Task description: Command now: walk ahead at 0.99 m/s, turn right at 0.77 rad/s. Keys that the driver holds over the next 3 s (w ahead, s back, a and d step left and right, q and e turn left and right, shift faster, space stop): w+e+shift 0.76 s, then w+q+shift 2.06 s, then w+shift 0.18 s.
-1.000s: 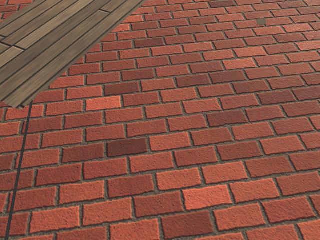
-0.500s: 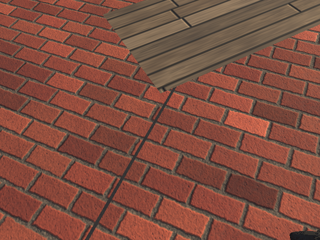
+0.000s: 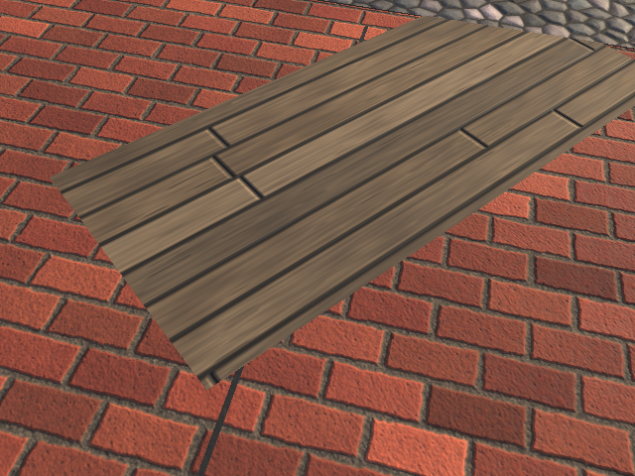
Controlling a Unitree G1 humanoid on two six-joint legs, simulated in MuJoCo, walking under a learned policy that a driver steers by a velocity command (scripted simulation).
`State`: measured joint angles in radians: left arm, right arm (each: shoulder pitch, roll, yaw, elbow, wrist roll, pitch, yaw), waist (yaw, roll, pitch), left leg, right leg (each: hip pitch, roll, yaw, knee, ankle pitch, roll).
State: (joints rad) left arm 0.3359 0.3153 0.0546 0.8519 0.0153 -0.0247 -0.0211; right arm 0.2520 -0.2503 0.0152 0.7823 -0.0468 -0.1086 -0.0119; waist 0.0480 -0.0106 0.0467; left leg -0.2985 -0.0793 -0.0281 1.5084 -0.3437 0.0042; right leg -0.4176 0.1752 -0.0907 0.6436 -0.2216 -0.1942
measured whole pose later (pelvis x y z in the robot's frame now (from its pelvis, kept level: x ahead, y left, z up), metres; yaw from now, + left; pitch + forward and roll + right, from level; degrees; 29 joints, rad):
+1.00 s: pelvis +0.85 -0.22 +0.02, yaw -44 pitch +0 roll -2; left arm 0.42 0.29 0.04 0.84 0.02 -0.09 -0.01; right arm 0.19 -0.24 0.01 0.69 -0.02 -0.04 0.03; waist 0.02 0.02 0.03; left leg -0.76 0.14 -0.05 1.05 -0.15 0.02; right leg -0.02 0.18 -0.06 0.32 -0.31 -0.17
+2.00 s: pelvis +1.67 -0.63 +0.00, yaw +7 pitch +2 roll -2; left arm 0.53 0.30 0.04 0.90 0.03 -0.10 0.01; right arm -0.08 -0.32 -0.02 0.57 -0.03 0.00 0.10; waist 0.08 0.04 0.03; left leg -0.75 0.02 0.14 0.80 -0.05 0.16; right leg 0.24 -0.02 -0.31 0.23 -0.45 0.07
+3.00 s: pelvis +2.44 -0.27 +0.00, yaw +63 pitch +0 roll +0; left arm 0.38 0.24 0.01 0.80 0.02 -0.05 0.00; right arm 0.16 -0.30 -0.04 0.72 -0.04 0.00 0.02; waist 0.05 0.01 0.07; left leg -0.44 -0.15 0.10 0.72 -0.28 0.19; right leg -0.19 -0.09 -0.04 1.36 -0.35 0.01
